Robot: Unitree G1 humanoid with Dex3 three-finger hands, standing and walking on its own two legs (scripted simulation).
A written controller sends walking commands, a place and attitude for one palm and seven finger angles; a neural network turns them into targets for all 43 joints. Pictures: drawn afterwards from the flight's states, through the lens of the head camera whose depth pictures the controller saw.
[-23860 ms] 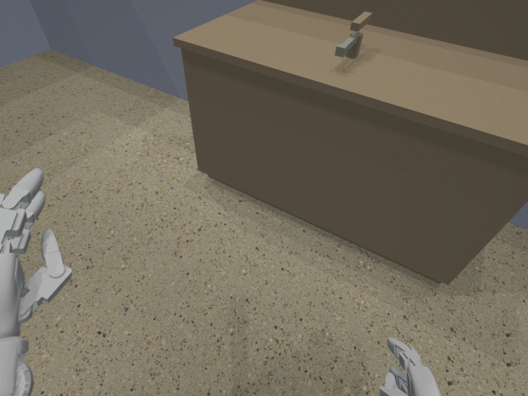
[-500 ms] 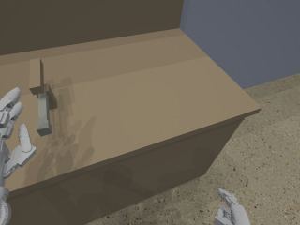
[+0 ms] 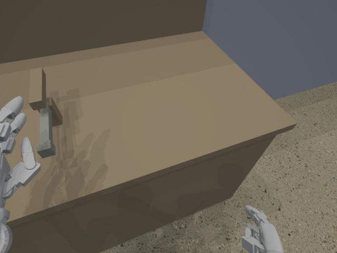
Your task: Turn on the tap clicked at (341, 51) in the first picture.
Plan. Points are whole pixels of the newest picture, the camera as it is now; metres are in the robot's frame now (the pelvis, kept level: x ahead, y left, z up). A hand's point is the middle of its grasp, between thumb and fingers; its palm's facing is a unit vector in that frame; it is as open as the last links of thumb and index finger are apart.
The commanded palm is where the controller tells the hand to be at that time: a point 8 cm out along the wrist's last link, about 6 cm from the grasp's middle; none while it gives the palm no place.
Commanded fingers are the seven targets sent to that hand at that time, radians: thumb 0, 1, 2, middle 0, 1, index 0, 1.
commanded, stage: shuffle to correct the standing spot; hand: left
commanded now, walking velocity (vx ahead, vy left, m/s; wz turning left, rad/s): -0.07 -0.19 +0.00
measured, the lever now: (46, 149) +0.31 +0.30 +0.08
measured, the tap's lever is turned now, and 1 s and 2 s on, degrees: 0 0 0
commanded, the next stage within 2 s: none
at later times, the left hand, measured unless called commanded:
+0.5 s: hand (36, 171) +0.21 +0.24 +0.17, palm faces +0.37 -0.86 -0.35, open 7.4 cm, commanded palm +0.15 +0.28 +0.18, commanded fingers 0.00 0.90 0.90 -0.20 -0.30 -0.20 -0.30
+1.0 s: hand (40, 174) +0.21 +0.23 +0.16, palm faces +0.39 -0.86 -0.33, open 7.4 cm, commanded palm +0.15 +0.27 +0.18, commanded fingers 0.00 0.90 0.90 -0.20 -0.30 -0.20 -0.30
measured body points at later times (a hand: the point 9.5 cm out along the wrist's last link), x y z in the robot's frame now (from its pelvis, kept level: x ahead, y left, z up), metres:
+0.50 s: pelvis -0.01 +0.00 +0.00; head +0.00 +0.00 +0.45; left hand +0.19 +0.28 +0.19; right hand +0.16 -0.23 -0.09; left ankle +0.02 +0.14 -0.74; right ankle -0.01 -0.03 -0.73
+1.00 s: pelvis +0.00 -0.01 +0.00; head +0.01 +0.00 +0.45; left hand +0.18 +0.28 +0.18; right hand +0.17 -0.24 -0.08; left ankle +0.01 +0.14 -0.74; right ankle -0.01 -0.03 -0.73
